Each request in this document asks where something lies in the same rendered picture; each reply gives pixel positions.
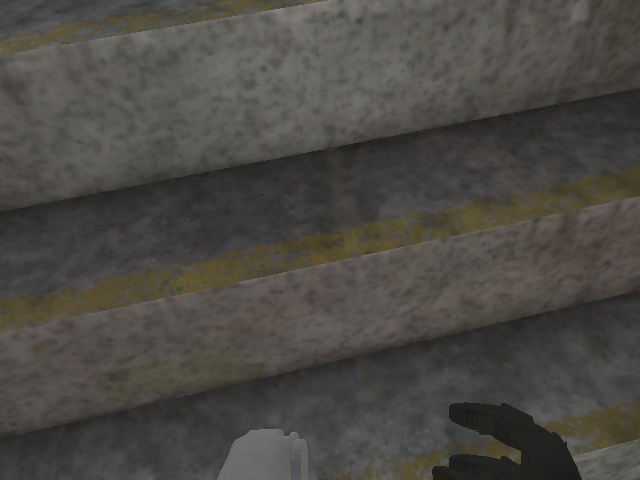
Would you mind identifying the robot right hand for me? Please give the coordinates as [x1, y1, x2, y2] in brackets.
[432, 402, 582, 480]

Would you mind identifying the left robot thigh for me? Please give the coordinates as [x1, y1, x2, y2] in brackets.
[217, 429, 308, 480]

